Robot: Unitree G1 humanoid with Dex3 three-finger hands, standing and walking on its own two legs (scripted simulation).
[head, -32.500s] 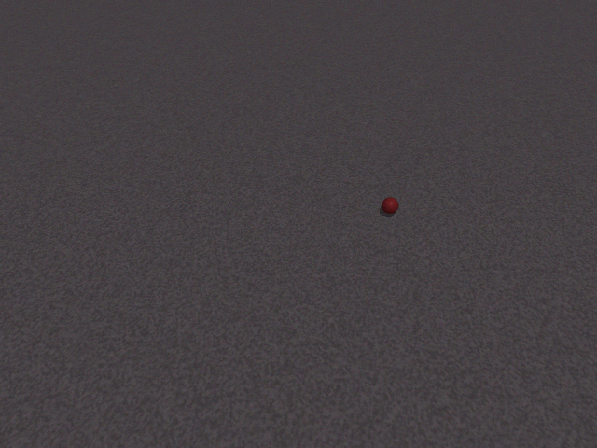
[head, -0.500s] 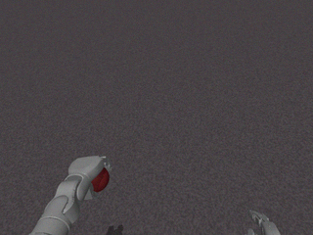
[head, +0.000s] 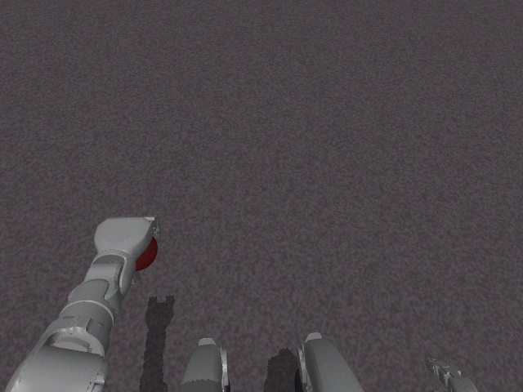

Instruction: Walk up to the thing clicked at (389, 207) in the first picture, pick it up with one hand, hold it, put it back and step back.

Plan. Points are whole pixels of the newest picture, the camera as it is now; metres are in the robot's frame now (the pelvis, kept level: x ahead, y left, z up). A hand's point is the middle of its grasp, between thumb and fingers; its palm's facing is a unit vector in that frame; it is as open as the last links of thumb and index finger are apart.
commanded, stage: crouch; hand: left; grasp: from above
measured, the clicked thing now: (135, 249) +0.39 +0.23 -0.11
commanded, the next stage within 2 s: lower in 1.50 s
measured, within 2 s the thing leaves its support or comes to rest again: neither
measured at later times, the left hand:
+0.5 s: hand (162, 274) +0.41 +0.23 -0.34, palm faces -0.45 -0.01 -0.89, open 9.8 cm
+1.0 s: hand (169, 276) +0.43 +0.24 -0.43, palm faces -0.46 -0.03 -0.89, open 9.8 cm
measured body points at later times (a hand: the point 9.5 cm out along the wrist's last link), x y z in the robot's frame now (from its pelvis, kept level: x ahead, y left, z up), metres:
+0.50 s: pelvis -0.03 +0.01 -0.19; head +0.17 +0.04 +0.21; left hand +0.43 +0.23 -0.28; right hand +0.01 -0.26 -0.31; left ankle +0.06 +0.13 -0.63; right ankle +0.04 -0.14 -0.63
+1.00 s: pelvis -0.03 +0.00 -0.26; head +0.21 +0.05 +0.12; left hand +0.45 +0.24 -0.38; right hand +0.01 -0.28 -0.38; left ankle +0.06 +0.13 -0.63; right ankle +0.04 -0.14 -0.63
